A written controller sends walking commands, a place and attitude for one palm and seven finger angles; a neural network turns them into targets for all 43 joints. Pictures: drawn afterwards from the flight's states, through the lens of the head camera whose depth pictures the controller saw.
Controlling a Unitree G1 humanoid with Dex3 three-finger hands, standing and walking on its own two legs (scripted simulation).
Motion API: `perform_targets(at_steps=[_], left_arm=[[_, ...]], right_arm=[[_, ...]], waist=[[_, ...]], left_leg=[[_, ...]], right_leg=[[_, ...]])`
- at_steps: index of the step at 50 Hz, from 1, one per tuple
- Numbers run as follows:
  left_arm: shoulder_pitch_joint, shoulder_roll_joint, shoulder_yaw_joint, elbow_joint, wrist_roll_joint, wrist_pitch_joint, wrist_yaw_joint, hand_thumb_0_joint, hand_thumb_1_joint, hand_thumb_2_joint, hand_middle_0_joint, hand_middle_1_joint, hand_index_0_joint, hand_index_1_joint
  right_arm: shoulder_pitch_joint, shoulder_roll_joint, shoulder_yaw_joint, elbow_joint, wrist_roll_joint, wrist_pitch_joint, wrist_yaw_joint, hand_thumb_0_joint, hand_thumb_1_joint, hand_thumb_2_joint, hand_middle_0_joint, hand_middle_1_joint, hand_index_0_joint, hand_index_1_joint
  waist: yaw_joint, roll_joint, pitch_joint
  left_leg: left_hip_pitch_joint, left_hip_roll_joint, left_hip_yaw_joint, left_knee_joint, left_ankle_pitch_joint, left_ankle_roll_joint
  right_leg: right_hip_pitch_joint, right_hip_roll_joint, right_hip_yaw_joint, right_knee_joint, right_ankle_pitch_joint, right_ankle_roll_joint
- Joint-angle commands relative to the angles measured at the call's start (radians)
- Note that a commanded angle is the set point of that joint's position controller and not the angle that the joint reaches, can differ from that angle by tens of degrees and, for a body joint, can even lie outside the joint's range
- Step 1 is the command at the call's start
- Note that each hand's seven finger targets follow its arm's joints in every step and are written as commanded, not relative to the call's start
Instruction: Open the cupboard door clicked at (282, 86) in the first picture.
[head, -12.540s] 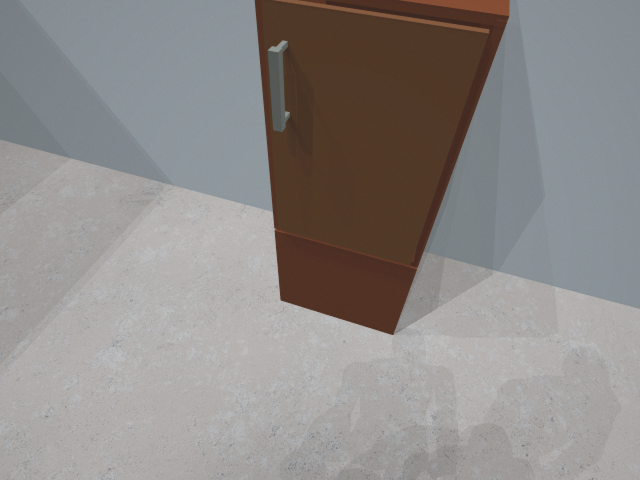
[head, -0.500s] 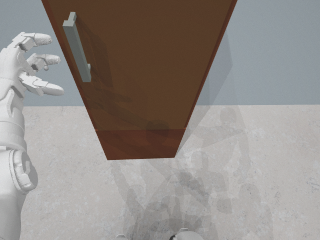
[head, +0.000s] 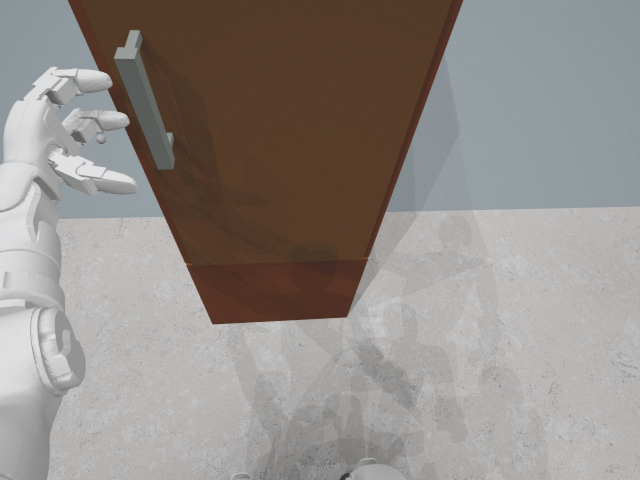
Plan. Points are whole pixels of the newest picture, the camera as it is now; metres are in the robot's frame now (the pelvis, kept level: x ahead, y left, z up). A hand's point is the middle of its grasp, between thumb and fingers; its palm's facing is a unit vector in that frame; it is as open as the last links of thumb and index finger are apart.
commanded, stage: slide the fingers in behind the handle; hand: left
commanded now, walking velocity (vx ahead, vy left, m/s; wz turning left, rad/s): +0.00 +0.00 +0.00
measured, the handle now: (151, 106) +0.54 +0.19 +0.14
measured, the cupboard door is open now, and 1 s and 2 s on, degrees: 0 0 0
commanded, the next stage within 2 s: close the thumb around the handle in 1.30 s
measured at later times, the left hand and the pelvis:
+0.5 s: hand (127, 141) +0.48 +0.21 +0.13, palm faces +0.01 -1.00 +0.01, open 14.0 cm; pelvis +0.00 +0.00 +0.00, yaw +0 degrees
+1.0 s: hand (154, 145) +0.48 +0.17 +0.13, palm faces +0.01 -1.00 +0.00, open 14.0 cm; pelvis -0.01 +0.00 +0.00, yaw +0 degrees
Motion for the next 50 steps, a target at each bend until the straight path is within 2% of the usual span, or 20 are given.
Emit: perform_targets(at_steps=[1,4,6,7,12,13,14,17,21,25,27,28,31,32,34,37,41,44,47,50], left_arm=[[-0.476,0.273,0.030,-0.192,-0.002,-0.044,0.025,0.000,-0.500,0.300,-0.300,-1.200,-0.300,-1.200],[-0.470,0.306,0.062,-0.249,0.003,-0.065,0.044,0.000,-0.500,0.300,-0.300,-1.200,-0.300,-1.200],[-0.462,0.227,0.016,-0.300,-0.007,-0.082,0.047,0.000,-0.500,0.300,-0.300,-1.200,-0.300,-1.200],[-0.431,0.217,0.022,-0.293,-0.012,-0.083,0.050,0.000,-0.500,0.300,-0.300,-1.200,-0.300,-1.200],[-0.434,0.187,0.003,-0.206,-0.019,-0.039,0.057,0.000,-0.500,0.300,-0.300,-1.200,-0.300,-1.200],[-0.419,0.219,0.029,-0.193,-0.014,-0.034,0.065,0.000,-0.500,0.300,-0.300,-1.200,-0.300,-1.200],[-0.449,0.218,0.016,-0.223,-0.004,-0.036,0.070,0.000,-0.500,0.300,-0.300,-1.200,-0.300,-1.200],[-0.447,0.173,-0.009,-0.262,0.004,-0.055,0.088,0.000,-0.500,0.300,-0.300,-1.200,-0.300,-1.200],[-0.478,0.166,-0.006,-0.250,-0.009,-0.078,0.095,0.000,-0.500,0.300,-0.300,-1.200,-0.300,-1.200],[-0.501,0.140,-0.033,-0.252,0.006,-0.080,0.100,0.000,-0.500,0.300,-0.300,-1.200,-0.300,-1.200],[-0.483,0.132,-0.035,-0.234,0.007,-0.072,0.105,0.000,-0.500,0.300,-0.300,-1.200,-0.300,-1.200],[-0.485,0.152,-0.015,-0.228,0.001,-0.073,0.112,0.000,-0.500,0.300,-0.300,-1.200,-0.300,-1.200],[-0.488,0.125,-0.027,-0.242,-0.003,-0.068,0.119,0.000,-0.500,0.300,-0.300,-1.200,-0.300,-1.200],[-0.476,0.149,-0.005,-0.244,-0.001,-0.069,0.124,0.000,-0.500,0.300,-0.300,-1.200,-0.300,-1.200],[-0.482,0.150,-0.007,-0.259,0.007,-0.078,0.133,0.000,-0.500,0.300,-0.300,-1.200,-0.300,-1.200],[-0.448,0.078,-0.052,-0.297,0.006,-0.086,0.141,0.000,-0.500,0.300,-0.300,-1.200,-0.300,-1.200],[-0.408,0.068,-0.039,-0.278,-0.011,-0.069,0.151,0.000,-0.500,0.300,-0.300,-1.200,-0.300,-1.200],[-0.415,0.089,-0.023,-0.285,0.000,-0.062,0.165,0.000,-0.500,0.300,-0.300,-1.200,-0.300,-1.200],[-0.461,0.050,-0.069,-0.300,0.020,-0.072,0.183,0.000,-0.500,0.300,-0.300,-1.200,-0.300,-1.200],[-0.460,0.090,-0.027,-0.309,0.017,-0.093,0.199,0.000,-0.500,0.300,-0.300,-1.200,-0.300,-1.200]], right_arm=[[0.115,-0.178,-0.068,-0.070,0.002,-0.031,-0.015,0.000,-0.900,-0.900,0.200,0.300,0.200,0.300],[0.115,-0.174,-0.069,-0.080,-0.001,-0.034,-0.011,0.000,-0.900,-0.900,0.200,0.300,0.200,0.300],[0.107,-0.164,-0.073,-0.085,-0.001,-0.038,-0.004,0.000,-0.900,-0.900,0.200,0.300,0.200,0.300],[0.104,-0.164,-0.072,-0.086,-0.002,-0.039,-0.001,0.000,-0.900,-0.900,0.200,0.300,0.200,0.300],[0.101,-0.171,-0.072,-0.078,0.004,-0.033,-0.002,0.000,-0.900,-0.900,0.200,0.300,0.200,0.300],[0.105,-0.174,-0.071,-0.081,0.003,-0.033,-0.005,0.000,-0.900,-0.900,0.200,0.300,0.200,0.300],[0.098,-0.169,-0.070,-0.083,0.005,-0.033,-0.006,0.000,-0.900,-0.900,0.200,0.300,0.200,0.300],[0.096,-0.159,-0.070,-0.089,-0.001,-0.039,0.000,0.000,-0.900,-0.900,0.200,0.300,0.200,0.300],[0.097,-0.161,-0.071,-0.078,-0.001,-0.042,-0.001,0.000,-0.900,-0.900,0.200,0.300,0.200,0.300],[0.093,-0.156,-0.070,-0.070,-0.002,-0.048,0.000,0.000,-0.900,-0.900,0.200,0.300,0.200,0.300],[0.093,-0.157,-0.071,-0.069,-0.002,-0.049,0.002,0.000,-0.900,-0.900,0.200,0.300,0.200,0.300],[0.101,-0.161,-0.070,-0.067,-0.003,-0.048,0.000,0.000,-0.900,-0.900,0.200,0.300,0.200,0.300],[0.092,-0.156,-0.071,-0.072,-0.001,-0.051,0.001,0.000,-0.900,-0.900,0.200,0.300,0.200,0.300],[0.097,-0.159,-0.073,-0.072,-0.003,-0.052,0.001,0.000,-0.900,-0.900,0.200,0.300,0.200,0.300],[0.096,-0.155,-0.071,-0.071,-0.005,-0.051,0.004,0.000,-0.900,-0.900,0.200,0.300,0.200,0.300],[0.090,-0.149,-0.077,-0.076,-0.005,-0.054,0.012,0.000,-0.900,-0.900,0.200,0.300,0.200,0.300],[0.091,-0.153,-0.081,-0.074,-0.001,-0.050,0.012,0.000,-0.900,-0.900,0.200,0.300,0.200,0.300],[0.086,-0.151,-0.078,-0.078,-0.002,-0.050,0.011,0.000,-0.900,-0.900,0.200,0.300,0.200,0.300],[0.078,-0.144,-0.076,-0.075,-0.003,-0.052,0.013,0.000,-0.900,-0.900,0.200,0.300,0.200,0.300],[0.073,-0.145,-0.077,-0.076,-0.003,-0.056,0.009,0.000,-0.900,-0.900,0.200,0.300,0.200,0.300]], waist=[[-0.009,0.111,-0.359],[0.013,0.147,-0.444],[0.009,0.169,-0.470],[0.019,0.163,-0.461],[-0.006,0.065,-0.346],[0.007,0.055,-0.346],[-0.001,0.087,-0.358],[0.007,0.105,-0.378],[-0.007,0.059,-0.383],[-0.008,0.135,-0.390],[-0.006,0.116,-0.381],[-0.008,0.066,-0.378],[-0.003,0.089,-0.401],[0.006,0.071,-0.411],[0.006,0.110,-0.413],[0.009,0.128,-0.420],[0.013,0.043,-0.397],[0.021,0.060,-0.383],[0.005,0.084,-0.331],[0.013,0.057,-0.375]], left_leg=[[0.199,-0.023,-0.013,-0.099,0.361,0.017],[0.243,-0.025,-0.013,-0.087,0.444,0.013],[0.300,-0.020,-0.014,-0.080,0.504,0.006],[0.298,-0.019,-0.011,-0.078,0.506,0.005],[0.204,-0.022,-0.002,-0.102,0.380,0.017],[0.181,-0.026,-0.001,-0.104,0.377,0.019],[0.193,-0.026,0.003,-0.105,0.381,0.019],[0.224,-0.027,-0.002,-0.100,0.400,0.015],[0.214,-0.026,-0.003,-0.098,0.382,0.016],[0.250,-0.026,-0.010,-0.095,0.392,0.010],[0.236,-0.027,-0.007,-0.095,0.376,0.012],[0.216,-0.029,-0.011,-0.097,0.369,0.017],[0.225,-0.031,-0.002,-0.099,0.378,0.016],[0.214,-0.031,-0.003,-0.099,0.378,0.015],[0.229,-0.031,-0.003,-0.097,0.401,0.013],[0.274,-0.026,-0.002,-0.094,0.436,0.008],[0.237,-0.026,-0.001,-0.107,0.424,0.011],[0.215,-0.032,0.008,-0.112,0.393,0.014],[0.217,-0.031,0.002,-0.120,0.357,0.011],[0.223,-0.034,0.005,-0.116,0.345,0.014]], right_leg=[[0.175,0.026,-0.015,-0.042,0.296,-0.038],[0.217,0.028,-0.010,-0.025,0.358,-0.042],[0.200,0.031,-0.015,-0.022,0.378,-0.041],[0.202,0.032,-0.016,-0.024,0.379,-0.042],[0.200,0.029,-0.017,-0.044,0.332,-0.037],[0.225,0.027,-0.015,-0.042,0.336,-0.040],[0.220,0.024,-0.009,-0.042,0.346,-0.037],[0.207,0.026,-0.011,-0.037,0.340,-0.040],[0.223,0.028,-0.008,-0.037,0.343,-0.037],[0.181,0.025,-0.014,-0.032,0.321,-0.042],[0.184,0.026,-0.012,-0.038,0.313,-0.041],[0.205,0.027,-0.014,-0.038,0.316,-0.041],[0.218,0.026,-0.009,-0.038,0.337,-0.039],[0.234,0.026,-0.010,-0.035,0.342,-0.039],[0.225,0.025,-0.010,-0.032,0.353,-0.040],[0.202,0.030,-0.016,-0.032,0.354,-0.042],[0.240,0.031,-0.020,-0.036,0.369,-0.041],[0.252,0.027,-0.013,-0.038,0.363,-0.040],[0.207,0.025,-0.016,-0.046,0.314,-0.041],[0.238,0.026,-0.008,-0.045,0.318,-0.041]])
